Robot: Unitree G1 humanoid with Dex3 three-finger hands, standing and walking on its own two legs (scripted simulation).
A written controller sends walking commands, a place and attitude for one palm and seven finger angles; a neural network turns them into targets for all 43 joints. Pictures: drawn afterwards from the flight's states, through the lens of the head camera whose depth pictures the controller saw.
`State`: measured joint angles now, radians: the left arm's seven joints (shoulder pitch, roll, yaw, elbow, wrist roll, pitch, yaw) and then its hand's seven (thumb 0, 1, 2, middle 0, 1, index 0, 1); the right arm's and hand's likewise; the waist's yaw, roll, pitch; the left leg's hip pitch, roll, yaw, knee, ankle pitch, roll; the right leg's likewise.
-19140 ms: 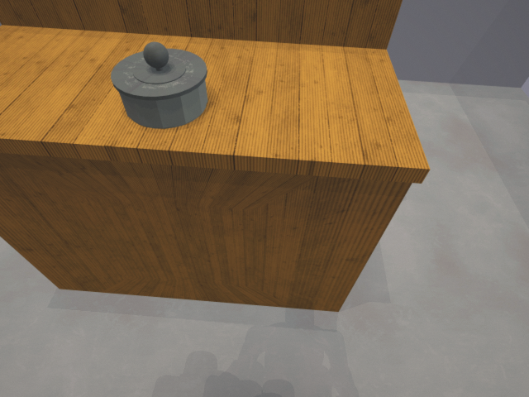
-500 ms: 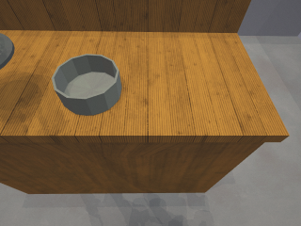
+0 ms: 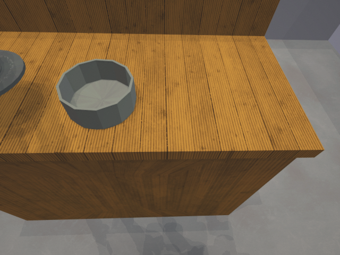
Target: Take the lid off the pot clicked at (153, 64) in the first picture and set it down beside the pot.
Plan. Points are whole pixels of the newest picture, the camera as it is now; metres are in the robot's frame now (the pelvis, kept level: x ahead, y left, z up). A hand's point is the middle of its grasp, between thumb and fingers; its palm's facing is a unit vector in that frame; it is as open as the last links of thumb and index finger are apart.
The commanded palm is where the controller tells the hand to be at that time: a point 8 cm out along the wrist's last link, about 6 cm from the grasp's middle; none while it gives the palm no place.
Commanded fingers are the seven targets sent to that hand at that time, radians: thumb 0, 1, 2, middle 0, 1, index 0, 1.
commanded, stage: lower the lid onto the table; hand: left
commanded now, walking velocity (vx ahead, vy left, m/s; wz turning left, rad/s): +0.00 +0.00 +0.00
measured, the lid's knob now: out of the picture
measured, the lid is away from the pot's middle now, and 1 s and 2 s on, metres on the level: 0.23 0.21 0.22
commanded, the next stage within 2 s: open the fingers wide in 1.52 s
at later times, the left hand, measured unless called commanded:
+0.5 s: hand out of the picture +0.44 +0.36 +0.20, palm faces -0.36 -0.23 -0.91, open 7.3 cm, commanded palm +0.48 +0.37 +0.27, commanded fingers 0.00 0.65 1.06 -0.79 -0.96 -0.84 -0.99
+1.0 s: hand out of the picture +0.45 +0.35 +0.16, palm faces -0.42 -0.24 -0.87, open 7.3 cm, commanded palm +0.50 +0.37 +0.23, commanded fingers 0.00 0.65 1.06 -0.79 -0.96 -0.84 -0.99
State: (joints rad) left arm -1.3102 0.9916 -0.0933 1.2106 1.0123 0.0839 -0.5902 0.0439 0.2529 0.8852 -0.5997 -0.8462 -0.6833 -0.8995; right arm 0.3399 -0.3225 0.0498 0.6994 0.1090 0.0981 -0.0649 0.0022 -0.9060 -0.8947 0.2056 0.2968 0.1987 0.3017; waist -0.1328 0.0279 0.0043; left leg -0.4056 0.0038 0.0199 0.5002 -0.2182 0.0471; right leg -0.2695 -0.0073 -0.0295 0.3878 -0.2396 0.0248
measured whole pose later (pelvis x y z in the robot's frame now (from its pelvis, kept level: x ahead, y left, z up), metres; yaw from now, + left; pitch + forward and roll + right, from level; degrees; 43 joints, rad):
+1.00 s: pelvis +0.00 +0.00 +0.00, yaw -1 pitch +10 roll -2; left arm -1.23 0.96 -0.07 1.31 1.00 0.03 -0.52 0.04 0.26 0.88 -0.59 -0.85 -0.68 -0.90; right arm 0.34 -0.32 0.06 0.73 0.10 0.09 -0.09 0.00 -0.91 -0.89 0.21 0.30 0.20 0.30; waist -0.16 0.02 -0.02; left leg -0.48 0.02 0.03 0.56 -0.25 0.05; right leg -0.35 0.00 -0.02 0.44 -0.26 0.02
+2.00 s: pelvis -0.02 +0.00 -0.01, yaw +0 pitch +10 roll -3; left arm -1.05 0.92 -0.02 1.14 0.98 -0.10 -0.45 0.01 0.29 0.84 -0.57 -0.87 -0.64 -0.93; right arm 0.30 -0.30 0.05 0.67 0.11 0.17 -0.10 0.00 -0.90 -0.89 0.21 0.30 0.20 0.30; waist -0.12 0.03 -0.04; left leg -0.57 0.02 0.01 0.66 -0.27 0.05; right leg -0.43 0.01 -0.03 0.54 -0.28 0.02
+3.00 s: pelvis -0.01 +0.01 -0.01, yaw -1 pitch +11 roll -3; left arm -1.05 0.96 0.03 1.08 0.97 -0.10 -0.47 0.00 -0.09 0.81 -0.44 -0.71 -0.44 -0.71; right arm 0.30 -0.29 0.04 0.66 0.11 0.21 -0.09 0.00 -0.91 -0.89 0.21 0.30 0.20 0.30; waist -0.12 0.02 -0.05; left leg -0.58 0.02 0.02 0.66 -0.28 0.06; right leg -0.43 0.01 -0.02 0.53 -0.29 0.03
